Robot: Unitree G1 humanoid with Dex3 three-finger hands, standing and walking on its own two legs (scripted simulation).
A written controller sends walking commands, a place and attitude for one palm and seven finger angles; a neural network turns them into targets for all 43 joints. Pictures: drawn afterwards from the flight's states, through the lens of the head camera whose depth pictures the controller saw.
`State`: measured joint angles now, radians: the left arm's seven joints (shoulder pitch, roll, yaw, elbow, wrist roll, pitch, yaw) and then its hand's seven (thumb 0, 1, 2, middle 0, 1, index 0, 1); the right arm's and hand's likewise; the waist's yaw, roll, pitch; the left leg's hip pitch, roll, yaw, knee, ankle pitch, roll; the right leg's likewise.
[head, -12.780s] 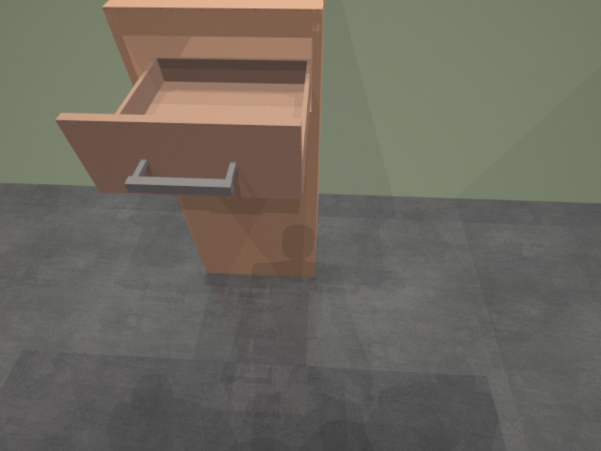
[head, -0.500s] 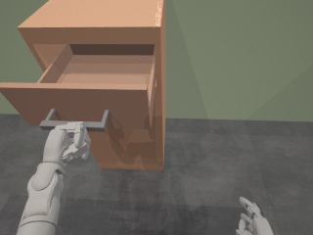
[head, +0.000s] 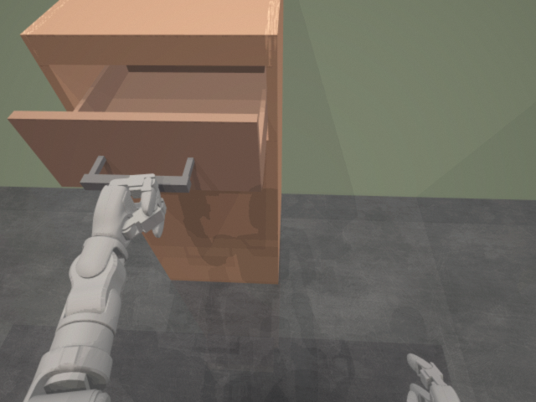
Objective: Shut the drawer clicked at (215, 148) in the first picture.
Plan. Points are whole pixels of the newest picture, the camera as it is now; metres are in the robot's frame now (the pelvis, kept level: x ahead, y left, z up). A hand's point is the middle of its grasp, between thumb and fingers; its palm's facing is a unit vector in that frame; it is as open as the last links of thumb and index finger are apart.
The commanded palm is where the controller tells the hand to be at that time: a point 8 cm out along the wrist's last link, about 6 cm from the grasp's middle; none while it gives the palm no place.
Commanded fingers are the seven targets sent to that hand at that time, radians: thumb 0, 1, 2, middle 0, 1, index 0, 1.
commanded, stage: push the drawer shut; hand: left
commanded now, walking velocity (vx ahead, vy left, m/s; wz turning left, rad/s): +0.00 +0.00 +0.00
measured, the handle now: (140, 173) +0.44 +0.23 +0.09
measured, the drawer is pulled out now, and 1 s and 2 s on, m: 0.15 0.03 0.00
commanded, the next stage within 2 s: pull the fist back off the drawer in 1.54 s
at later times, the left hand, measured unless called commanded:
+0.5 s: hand (168, 179) +0.43 +0.18 +0.09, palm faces -0.01 -1.00 -0.04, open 3.2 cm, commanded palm +0.41 +0.23 +0.09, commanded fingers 0.00 0.90 0.90 -1.40 -1.60 -1.40 -1.60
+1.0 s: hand (179, 154) +0.49 +0.17 +0.09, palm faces +0.00 -1.00 -0.05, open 3.4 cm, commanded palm +0.47 +0.22 +0.09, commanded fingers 0.00 0.90 0.90 -1.40 -1.60 -1.40 -1.60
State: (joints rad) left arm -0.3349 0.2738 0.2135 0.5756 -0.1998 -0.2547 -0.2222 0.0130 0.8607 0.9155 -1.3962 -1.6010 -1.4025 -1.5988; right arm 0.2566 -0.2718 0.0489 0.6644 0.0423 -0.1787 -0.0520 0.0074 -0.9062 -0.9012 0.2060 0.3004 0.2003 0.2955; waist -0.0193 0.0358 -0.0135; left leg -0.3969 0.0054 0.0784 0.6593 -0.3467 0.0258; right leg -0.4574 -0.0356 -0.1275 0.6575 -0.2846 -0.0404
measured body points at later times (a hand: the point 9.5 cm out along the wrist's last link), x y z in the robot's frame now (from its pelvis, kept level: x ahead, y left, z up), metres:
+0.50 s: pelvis +0.00 +0.00 +0.00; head +0.06 -0.01 +0.44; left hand +0.43 +0.23 +0.09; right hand +0.07 -0.26 -0.12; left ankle -0.01 +0.10 -0.72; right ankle +0.03 -0.09 -0.72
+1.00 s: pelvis +0.00 +0.01 -0.01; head +0.09 +0.00 +0.43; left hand +0.48 +0.23 +0.09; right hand +0.03 -0.26 -0.13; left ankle -0.01 +0.10 -0.72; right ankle +0.03 -0.09 -0.72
